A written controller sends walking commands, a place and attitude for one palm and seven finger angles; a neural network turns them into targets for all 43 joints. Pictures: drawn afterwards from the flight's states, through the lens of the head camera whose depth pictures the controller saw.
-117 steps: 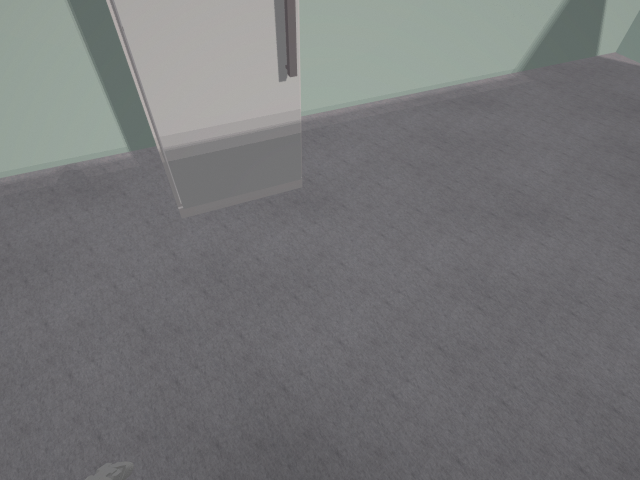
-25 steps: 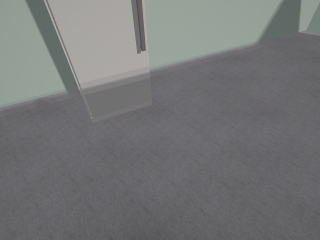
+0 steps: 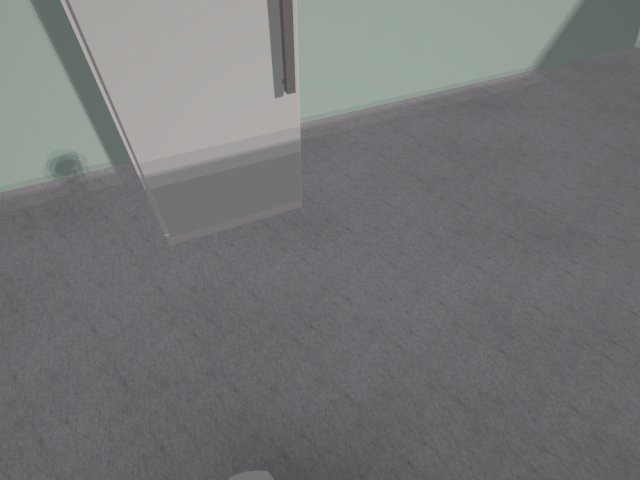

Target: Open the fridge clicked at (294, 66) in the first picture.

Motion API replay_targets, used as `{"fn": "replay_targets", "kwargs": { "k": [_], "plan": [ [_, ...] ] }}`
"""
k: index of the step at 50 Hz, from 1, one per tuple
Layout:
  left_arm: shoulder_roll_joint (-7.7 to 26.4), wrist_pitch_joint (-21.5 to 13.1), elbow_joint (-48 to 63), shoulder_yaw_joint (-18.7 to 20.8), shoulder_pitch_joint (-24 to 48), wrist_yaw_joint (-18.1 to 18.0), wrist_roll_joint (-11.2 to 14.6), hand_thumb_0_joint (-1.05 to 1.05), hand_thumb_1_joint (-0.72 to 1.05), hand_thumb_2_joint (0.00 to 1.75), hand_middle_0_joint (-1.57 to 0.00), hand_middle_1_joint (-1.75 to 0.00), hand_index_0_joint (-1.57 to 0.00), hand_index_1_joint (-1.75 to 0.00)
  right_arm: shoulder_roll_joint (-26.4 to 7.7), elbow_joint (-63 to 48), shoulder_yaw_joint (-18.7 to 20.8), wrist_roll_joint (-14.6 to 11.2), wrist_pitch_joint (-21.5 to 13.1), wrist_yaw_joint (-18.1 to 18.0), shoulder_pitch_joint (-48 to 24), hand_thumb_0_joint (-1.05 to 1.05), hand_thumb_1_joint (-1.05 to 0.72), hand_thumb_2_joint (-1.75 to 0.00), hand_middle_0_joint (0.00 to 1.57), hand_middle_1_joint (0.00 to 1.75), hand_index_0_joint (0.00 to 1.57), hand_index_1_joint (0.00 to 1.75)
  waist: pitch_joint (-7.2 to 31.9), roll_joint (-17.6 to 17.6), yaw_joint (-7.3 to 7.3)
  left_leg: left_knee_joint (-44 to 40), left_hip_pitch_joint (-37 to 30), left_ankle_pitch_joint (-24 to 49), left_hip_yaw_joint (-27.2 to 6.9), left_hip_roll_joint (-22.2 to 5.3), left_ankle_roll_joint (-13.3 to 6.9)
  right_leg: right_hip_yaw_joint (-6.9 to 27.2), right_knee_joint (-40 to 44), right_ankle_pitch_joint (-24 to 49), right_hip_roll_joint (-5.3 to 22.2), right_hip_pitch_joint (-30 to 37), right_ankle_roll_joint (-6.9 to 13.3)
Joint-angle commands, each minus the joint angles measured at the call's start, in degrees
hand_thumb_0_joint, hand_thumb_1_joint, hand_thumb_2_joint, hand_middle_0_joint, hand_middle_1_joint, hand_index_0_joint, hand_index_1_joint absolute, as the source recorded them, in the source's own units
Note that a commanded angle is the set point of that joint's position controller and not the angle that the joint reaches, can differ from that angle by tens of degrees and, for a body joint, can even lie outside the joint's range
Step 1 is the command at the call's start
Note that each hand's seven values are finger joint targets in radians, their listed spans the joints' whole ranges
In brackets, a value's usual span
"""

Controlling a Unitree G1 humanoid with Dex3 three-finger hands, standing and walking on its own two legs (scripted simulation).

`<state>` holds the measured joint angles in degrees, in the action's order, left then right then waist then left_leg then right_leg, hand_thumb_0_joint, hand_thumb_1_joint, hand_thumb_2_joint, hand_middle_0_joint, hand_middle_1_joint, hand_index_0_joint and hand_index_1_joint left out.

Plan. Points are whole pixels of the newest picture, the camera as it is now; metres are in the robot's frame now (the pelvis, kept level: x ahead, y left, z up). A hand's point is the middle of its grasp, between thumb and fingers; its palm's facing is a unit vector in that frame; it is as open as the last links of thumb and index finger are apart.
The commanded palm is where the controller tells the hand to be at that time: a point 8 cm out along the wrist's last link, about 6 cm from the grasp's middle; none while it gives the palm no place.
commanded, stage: walk to a spot facing it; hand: right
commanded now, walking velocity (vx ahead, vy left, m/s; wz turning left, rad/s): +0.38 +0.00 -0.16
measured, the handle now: out of the picture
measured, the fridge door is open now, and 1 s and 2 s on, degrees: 0 0 0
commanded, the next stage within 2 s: turn to face it in 0.64 s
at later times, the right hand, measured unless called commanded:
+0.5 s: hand (497, 462) +0.20 -0.23 -0.15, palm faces +0.08 +0.99 -0.14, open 7.3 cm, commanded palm none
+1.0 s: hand (441, 298) +0.47 -0.18 -0.15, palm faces -0.05 +0.97 -0.24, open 7.2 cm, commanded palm none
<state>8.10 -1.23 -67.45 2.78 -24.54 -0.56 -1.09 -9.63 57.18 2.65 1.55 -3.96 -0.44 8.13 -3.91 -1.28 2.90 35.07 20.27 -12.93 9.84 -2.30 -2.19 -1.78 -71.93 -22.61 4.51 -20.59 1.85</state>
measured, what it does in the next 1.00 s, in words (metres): walks ahead: right foot, then left foot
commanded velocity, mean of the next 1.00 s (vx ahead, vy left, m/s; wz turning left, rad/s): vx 0.25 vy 0.00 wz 0.19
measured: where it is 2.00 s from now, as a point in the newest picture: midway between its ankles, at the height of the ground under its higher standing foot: (334, 401)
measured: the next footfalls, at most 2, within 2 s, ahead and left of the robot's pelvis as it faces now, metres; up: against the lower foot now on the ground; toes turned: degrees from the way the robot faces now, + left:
right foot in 0.26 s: +0.21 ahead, -0.14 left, +0.00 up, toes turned -12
left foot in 0.76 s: +0.48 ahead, +0.10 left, +0.00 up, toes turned +10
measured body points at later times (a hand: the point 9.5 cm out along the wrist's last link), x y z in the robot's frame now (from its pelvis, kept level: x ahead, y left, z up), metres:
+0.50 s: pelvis +0.20 -0.05 +0.03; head +0.21 -0.07 +0.48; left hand +0.20 +0.18 -0.12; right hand +0.20 -0.28 -0.14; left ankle +0.23 +0.10 -0.63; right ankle +0.17 -0.13 -0.72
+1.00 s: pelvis +0.39 +0.00 +0.01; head +0.41 +0.02 +0.46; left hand +0.42 +0.24 -0.15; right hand +0.47 -0.23 -0.13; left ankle +0.44 +0.10 -0.72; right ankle +0.42 -0.14 -0.66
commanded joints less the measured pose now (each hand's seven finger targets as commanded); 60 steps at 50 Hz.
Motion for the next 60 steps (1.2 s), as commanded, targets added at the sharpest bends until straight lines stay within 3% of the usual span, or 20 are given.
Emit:
{"fn": "replay_targets", "kwargs": {
  "k": [1, 7, 11, 12, 13, 14, 16, 19, 26, 33, 36, 37, 38, 39, 42, 45, 56, 57, 59, 60],
  "plan": [
    [0.9, 0.5, 4.8, 0.6, -2.3, 0.9, -0.6, 0.00, 0.90, 0.90, -0.20, -0.30, -0.20, -0.30, -6.0, 1.0, 0.9, 0.2, -0.1, -0.7, 6.6, 0.00, -0.90, -0.90, 0.20, 0.30, 0.20, 0.30, -0.6, 7.5, 0.02, -25.9, 3.5, -12.8, -13.8, -16.3, -5.3, 0.4, 5.2, 4.3, 4.9, -6.8, -1.8],
    [2.0, -0.2, 10.0, 0.9, 6.0, 2.5, -0.3, 0.00, 0.90, 0.90, -0.20, -0.30, -0.20, -0.30, -9.4, 1.2, 1.8, 0.4, -0.1, -0.1, 7.8, 0.00, -0.90, -0.90, 0.20, 0.30, 0.20, 0.30, -1.7, 7.6, -1.28, -25.4, 2.9, -16.2, -9.8, -14.7, -5.6, -4.5, 27.0, 7.4, 3.5, -0.7, -2.5],
    [5.2, -1.6, 9.4, 1.4, 3.1, 2.1, -0.4, 0.00, 0.90, 0.90, -0.20, -0.30, -0.20, -0.30, -9.1, 1.6, 1.8, 0.0, 0.8, 0.4, 9.7, 0.00, -0.90, -0.90, 0.20, 0.30, 0.20, 0.30, -1.0, 0.7, 0.59, -15.2, 4.4, -16.2, -5.9, -10.8, -3.3, -8.4, 39.9, 6.9, 0.1, 14.2, -2.7],
    [8.9, -2.0, 8.2, 2.2, -2.0, 1.6, -0.7, 0.00, 0.90, 0.90, -0.20, -0.30, -0.20, -0.30, -6.9, 1.0, 1.4, -0.2, 0.9, 0.7, 10.1, 0.00, -0.90, -0.90, 0.20, 0.30, 0.20, 0.30, 0.6, -8.3, 2.86, -2.5, 8.1, -13.6, -2.3, -6.8, -1.1, 0.9, 47.0, -2.1, 4.9, 20.1, -0.6],
    [15.3, -2.3, 7.3, 3.7, -7.9, 1.1, -1.2, 0.00, 0.90, 0.90, -0.20, -0.30, -0.20, -0.30, -3.3, -1.0, 0.8, -0.6, 1.0, 1.3, 8.9, 0.00, -0.90, -0.90, 0.20, 0.30, 0.20, 0.30, 0.7, -21.8, 4.62, 17.4, 17.7, -17.7, 2.5, 0.2, 1.9, 22.1, 58.8, -12.2, 18.1, 23.8, 4.8],
    [15.2, -2.2, 6.4, 3.4, -9.5, 0.2, -1.1, 0.00, 0.90, 0.90, -0.20, -0.30, -0.20, -0.30, -4.9, -3.1, 0.7, 0.0, 0.9, 0.9, 4.4, 0.00, -0.90, -0.90, 0.20, 0.30, 0.20, 0.30, -0.2, -18.5, 5.55, 29.5, 22.3, -19.3, -4.2, 0.0, 1.5, 30.1, 63.5, -12.0, 21.6, 22.6, 7.5],
    [11.1, -2.6, 8.4, 1.7, -1.5, -0.3, -0.5, 0.00, 0.90, 0.90, -0.20, -0.30, -0.20, -0.30, -5.2, -1.6, 1.3, 0.0, 0.7, 1.5, 4.5, 0.00, -0.90, -0.90, 0.20, 0.30, 0.20, 0.30, -1.2, -6.0, 1.68, 36.1, 23.8, -8.8, -8.7, -4.9, 1.4, 22.1, 62.7, -6.1, 19.4, 18.4, 7.5],
    [7.7, -4.1, 8.5, 0.8, 3.1, -0.6, -0.1, 0.00, 0.90, 0.90, -0.20, -0.30, -0.20, -0.30, -3.5, 1.4, 1.2, 0.5, 1.8, 1.9, 9.1, 0.00, -0.90, -0.90, 0.20, 0.30, 0.20, 0.30, 0.7, -4.3, -2.34, 32.1, 16.5, -1.5, -8.2, -6.2, 2.9, 7.1, 62.3, 9.9, 13.5, 14.6, 4.8],
    [6.8, -4.3, 4.6, 1.1, -1.3, -0.9, 0.2, 0.00, 0.90, 0.90, -0.20, -0.30, -0.20, -0.30, -2.0, -0.3, 1.0, 0.2, 2.9, 2.1, 2.9, 0.00, -0.90, -0.90, 0.20, 0.30, 0.20, 0.30, -1.7, -3.7, -1.89, 18.1, 19.9, 3.3, -5.5, -6.5, 4.3, -1.2, 63.3, 21.1, 12.1, 20.8, 6.2],
    [7.0, -3.5, 1.7, 1.2, -4.0, -0.9, -0.6, 0.00, 0.90, 0.90, -0.20, -0.30, -0.20, -0.30, -2.1, -1.4, 1.0, -0.2, 2.0, 2.0, -2.9, 0.00, -0.90, -0.90, 0.20, 0.30, 0.20, 0.30, -4.2, -5.8, -0.78, 2.3, 9.2, 2.4, -2.6, -2.9, 0.8, -4.5, 57.9, 30.1, 13.1, 19.9, 5.2],
    [8.4, -3.2, 1.6, 1.2, -1.4, -0.9, 0.0, 0.00, 0.90, 0.90, -0.20, -0.30, -0.20, -0.30, -5.2, 3.5, 2.0, 0.3, 0.8, 1.5, 13.8, 0.00, -0.90, -0.90, 0.20, 0.30, 0.20, 0.30, 4.4, -2.1, -8.86, -5.0, -13.2, 5.6, -0.1, 1.1, -1.0, -8.2, 36.9, 41.8, 9.3, 16.4, 2.2],
    [6.3, -3.3, 2.2, 0.9, -3.0, -0.3, 0.7, 0.00, 0.90, 0.90, -0.20, -0.30, -0.20, -0.30, -10.5, 5.8, 3.2, 0.7, -0.2, 0.7, 21.5, 0.00, -0.90, -0.90, 0.20, 0.30, 0.20, 0.30, 11.5, 7.2, -11.22, -5.9, -28.6, 12.4, -11.4, -9.3, -3.8, -9.6, 20.3, 28.1, 5.3, 4.3, -0.1],
    [3.2, -3.3, 4.0, 0.2, -5.4, -0.4, 1.2, 0.00, 0.90, 0.90, -0.20, -0.30, -0.20, -0.30, -15.7, 6.4, 4.0, -0.2, -0.2, 0.0, 25.3, 0.00, -0.90, -0.90, 0.20, 0.30, 0.20, 0.30, 15.9, 17.6, -9.58, -11.6, -35.8, 29.4, -34.2, -24.4, -10.9, -8.1, 1.7, -9.5, -3.0, -8.3, -2.6],
    [4.3, -2.8, 4.3, 0.4, -2.2, -0.9, 1.2, 0.00, 0.90, 0.90, -0.20, -0.30, -0.20, -0.30, -15.7, 5.9, 4.0, -1.1, 0.2, -0.3, 22.3, 0.00, -0.90, -0.90, 0.20, 0.30, 0.20, 0.30, 14.7, 11.4, -9.49, -14.0, -30.3, 31.1, -33.0, -24.5, -13.5, -1.6, -3.8, -10.9, -0.7, -9.3, -2.2],
    [3.0, -1.3, 5.6, 0.3, 4.0, -0.8, 0.1, 0.00, 0.90, 0.90, -0.20, -0.30, -0.20, -0.30, -8.2, 2.3, 1.8, -0.9, 0.4, -0.8, 9.9, 0.00, -0.90, -0.90, 0.20, 0.30, 0.20, 0.30, 3.2, 6.2, -4.54, -17.5, -9.3, 27.0, -22.1, -18.0, -10.0, 0.4, -1.2, -1.6, 4.4, -8.6, -3.4],
    [2.1, 0.7, 5.4, 0.2, 1.0, -0.8, -0.1, 0.00, 0.90, 0.90, -0.20, -0.30, -0.20, -0.30, -7.5, 0.4, 1.9, -0.2, 0.8, -1.1, 4.7, 0.00, -0.90, -0.90, 0.20, 0.30, 0.20, 0.30, 5.0, 6.9, -0.59, -17.8, -1.5, 26.4, -14.8, -13.7, -8.0, -1.4, 8.7, 0.0, 4.0, -3.0, -5.3],
    [6.2, 0.8, 14.0, 0.8, 11.0, -1.2, 0.5, 0.00, 0.90, 0.90, -0.20, -0.30, -0.20, -0.30, -11.8, -4.2, 4.3, -0.5, 4.4, -0.1, 2.7, 0.00, -0.90, -0.90, 0.20, 0.30, 0.20, 0.30, 5.6, 9.1, -1.73, -13.1, -0.2, 10.0, -23.4, -8.8, -5.5, -3.4, 38.9, 6.5, -1.3, 7.8, -6.2],
    [7.5, 0.4, 14.0, 0.9, 9.5, -1.4, 0.5, 0.00, 0.90, 0.90, -0.20, -0.30, -0.20, -0.30, -10.6, -4.9, 4.1, -0.7, 4.8, 0.0, 2.2, 0.00, -0.90, -0.90, 0.20, 0.30, 0.20, 0.30, 5.8, 7.0, -0.87, -10.2, 3.7, 7.2, -22.6, -6.8, -3.4, -2.6, 46.0, 9.2, -0.1, 14.3, -5.8],
    [16.1, 0.3, 15.5, 2.4, 7.9, -1.5, -0.5, 0.00, 0.90, 0.90, -0.20, -0.30, -0.20, -0.30, -5.4, -7.3, 3.3, -1.1, 5.3, 0.8, 3.7, 0.00, -0.90, -0.90, 0.20, 0.30, 0.20, 0.30, 4.1, -17.7, -0.37, 11.3, 15.1, -17.9, -9.7, 4.5, 3.0, 18.8, 58.9, 7.8, 21.1, 16.5, 2.9],
    [15.4, 0.6, 16.1, 2.4, 10.3, -1.5, -0.6, 0.00, 0.90, 0.90, -0.20, -0.30, -0.20, -0.30, -7.8, -7.0, 3.7, -0.1, 5.9, 0.7, 3.4, 0.00, -0.90, -0.90, 0.20, 0.30, 0.20, 0.30, 3.4, -16.5, -0.42, 22.6, 13.0, -20.2, -11.1, 2.1, 3.7, 20.2, 61.1, 3.8, 23.8, 9.9, 5.0]
  ]
}}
